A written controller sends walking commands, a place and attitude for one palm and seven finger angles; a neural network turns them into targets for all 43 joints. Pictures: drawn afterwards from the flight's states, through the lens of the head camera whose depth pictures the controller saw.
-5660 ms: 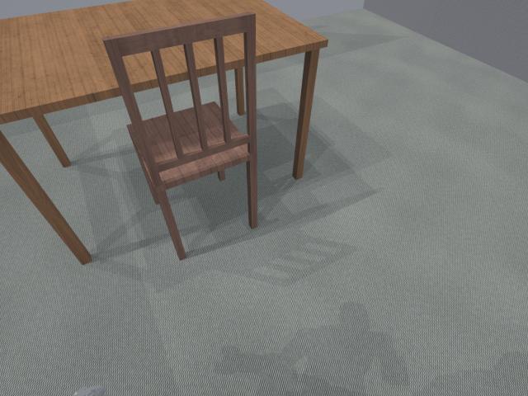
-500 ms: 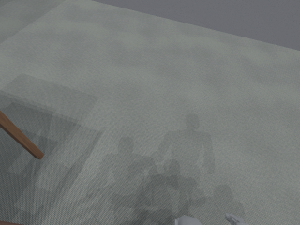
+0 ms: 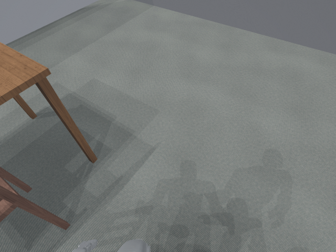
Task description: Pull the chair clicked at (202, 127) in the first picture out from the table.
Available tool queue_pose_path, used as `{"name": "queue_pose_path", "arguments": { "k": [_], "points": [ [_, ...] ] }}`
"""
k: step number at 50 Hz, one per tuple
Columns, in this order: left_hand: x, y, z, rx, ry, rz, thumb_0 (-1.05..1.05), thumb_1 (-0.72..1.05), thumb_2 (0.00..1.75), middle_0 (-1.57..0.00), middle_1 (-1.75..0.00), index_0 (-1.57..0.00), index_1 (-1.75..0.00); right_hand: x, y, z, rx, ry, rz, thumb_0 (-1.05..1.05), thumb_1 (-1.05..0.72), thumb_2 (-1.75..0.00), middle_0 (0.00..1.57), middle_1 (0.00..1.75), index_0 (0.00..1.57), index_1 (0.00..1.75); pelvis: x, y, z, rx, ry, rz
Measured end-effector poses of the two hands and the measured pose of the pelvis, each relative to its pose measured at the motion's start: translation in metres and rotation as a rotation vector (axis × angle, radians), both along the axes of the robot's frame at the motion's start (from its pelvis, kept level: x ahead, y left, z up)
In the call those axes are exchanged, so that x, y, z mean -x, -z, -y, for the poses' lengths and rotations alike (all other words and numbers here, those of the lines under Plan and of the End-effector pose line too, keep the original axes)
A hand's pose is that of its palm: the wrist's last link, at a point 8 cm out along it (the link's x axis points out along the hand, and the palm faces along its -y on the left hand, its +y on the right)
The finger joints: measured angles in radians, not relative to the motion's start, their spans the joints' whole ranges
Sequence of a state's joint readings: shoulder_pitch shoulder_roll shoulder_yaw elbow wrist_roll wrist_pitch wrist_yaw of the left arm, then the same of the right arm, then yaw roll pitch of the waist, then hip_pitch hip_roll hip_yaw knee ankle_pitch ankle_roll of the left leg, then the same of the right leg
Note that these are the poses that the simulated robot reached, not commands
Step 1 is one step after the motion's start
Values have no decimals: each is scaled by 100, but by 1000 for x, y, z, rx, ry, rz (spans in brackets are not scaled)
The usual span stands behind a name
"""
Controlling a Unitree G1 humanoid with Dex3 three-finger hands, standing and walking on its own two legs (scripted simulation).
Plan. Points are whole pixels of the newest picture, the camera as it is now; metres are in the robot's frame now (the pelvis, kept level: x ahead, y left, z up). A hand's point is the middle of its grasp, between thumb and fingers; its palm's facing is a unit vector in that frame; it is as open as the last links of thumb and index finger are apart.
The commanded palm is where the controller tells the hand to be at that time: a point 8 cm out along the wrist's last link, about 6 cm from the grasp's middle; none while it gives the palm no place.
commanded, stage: turn to face it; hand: left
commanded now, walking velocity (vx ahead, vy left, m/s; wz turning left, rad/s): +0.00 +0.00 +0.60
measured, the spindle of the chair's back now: out of the picture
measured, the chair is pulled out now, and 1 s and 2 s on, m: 0.00 0.00 0.00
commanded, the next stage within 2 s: take the last steps up to it in 1.58 s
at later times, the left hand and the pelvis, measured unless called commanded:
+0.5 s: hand out of the picture +0.07 +0.27 -0.15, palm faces +0.31 -0.91 -0.27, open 7.4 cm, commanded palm none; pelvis +0.02 +0.03 +0.00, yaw +17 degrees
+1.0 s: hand out of the picture -0.06 +0.20 -0.16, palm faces +0.61 -0.75 -0.27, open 7.4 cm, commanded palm none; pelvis +0.03 +0.01 +0.00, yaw +37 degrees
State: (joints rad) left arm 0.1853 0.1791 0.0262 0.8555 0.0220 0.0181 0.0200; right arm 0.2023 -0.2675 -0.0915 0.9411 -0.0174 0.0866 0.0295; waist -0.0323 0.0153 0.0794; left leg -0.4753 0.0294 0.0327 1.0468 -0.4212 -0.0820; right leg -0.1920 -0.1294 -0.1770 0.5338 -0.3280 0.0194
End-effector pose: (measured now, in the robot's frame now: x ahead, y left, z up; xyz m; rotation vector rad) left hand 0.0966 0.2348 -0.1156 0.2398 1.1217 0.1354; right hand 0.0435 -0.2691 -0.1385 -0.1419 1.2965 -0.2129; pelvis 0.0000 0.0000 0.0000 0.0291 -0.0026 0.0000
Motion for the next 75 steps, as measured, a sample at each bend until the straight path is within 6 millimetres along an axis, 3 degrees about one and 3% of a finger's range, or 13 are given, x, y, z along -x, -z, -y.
{"name": "queue_pose_path", "arguments": {
  "k": [10,16,24,29,33,39,44,48,54,57,61,66,75],
  "points": [
    [80,44,-70,19,-222,-168,1,90,90,-20,-30,-20,-30,-95,-12,-51,71,-231,133,0,-91,-89,20,30,19,30,-7,19,-36,19,-118,-16],
    [83,27,-89,8,-290,-149,1,91,90,-20,-30,-20,-30,-111,-25,-75,71,-296,147,0,-90,-89,20,30,20,30,-10,4,-44,41,-179,-18],
    [56,5,-82,-10,-340,-18,1,91,90,-20,-30,-20,-30,-117,-16,-82,14,-356,102,0,-90,-89,20,30,20,30,-18,-2,-34,38,-280,-17],
    [40,-4,-61,-32,-363,59,1,91,90,-20,-30,-20,-30,-124,0,-67,-19,-380,73,0,-90,-89,20,30,20,30,-24,4,-14,24,-344,-14],
    [47,-10,-40,-58,-396,93,1,91,90,-20,-30,-20,-30,-137,13,-52,-32,-411,56,0,-90,-89,20,30,20,30,-29,9,2,16,-411,-5],
    [87,-15,-15,-43,-502,32,1,90,90,-20,-30,-20,-30,-159,6,-47,-31,-493,27,0,-91,-89,20,30,20,30,-35,-1,9,-9,-494,3],
    [128,-6,-1,-11,-599,-40,1,90,90,-20,-30,-20,-30,-177,1,-61,-12,-581,4,0,-91,-89,20,30,19,30,-36,-3,6,-15,-566,0],
    [169,6,4,22,-686,-107,1,90,90,-20,-30,-20,-30,-198,-2,-92,1,-674,20,0,-91,-89,20,30,19,30,-32,0,-3,-7,-619,-5],
    [235,37,-3,73,-821,-198,1,90,90,-20,-30,-20,-30,-228,-8,-161,11,-821,142,0,-91,-89,20,30,19,30,-20,17,-27,18,-693,-5],
    [250,36,-11,76,-863,-229,1,91,90,-20,-30,-20,-30,-231,-18,-184,7,-860,189,0,-91,-89,20,30,20,30,-16,12,-33,30,-718,6],
    [246,26,-25,65,-892,-165,1,91,90,-20,-30,-20,-30,-227,-28,-200,6,-899,188,0,-90,-89,20,30,20,30,-14,2,-38,44,-759,17],
    [227,14,-37,38,-904,-72,1,91,90,-20,-30,-20,-30,-223,-27,-208,-16,-925,163,0,-90,-89,20,30,20,30,-17,-3,-39,43,-803,21],
    [184,3,-29,-23,-909,27,1,91,90,-20,-30,-20,-30,-225,3,-187,-58,-921,79,0,-90,-89,20,30,20,30,-40,6,-24,10,-867,9]
  ]
}}
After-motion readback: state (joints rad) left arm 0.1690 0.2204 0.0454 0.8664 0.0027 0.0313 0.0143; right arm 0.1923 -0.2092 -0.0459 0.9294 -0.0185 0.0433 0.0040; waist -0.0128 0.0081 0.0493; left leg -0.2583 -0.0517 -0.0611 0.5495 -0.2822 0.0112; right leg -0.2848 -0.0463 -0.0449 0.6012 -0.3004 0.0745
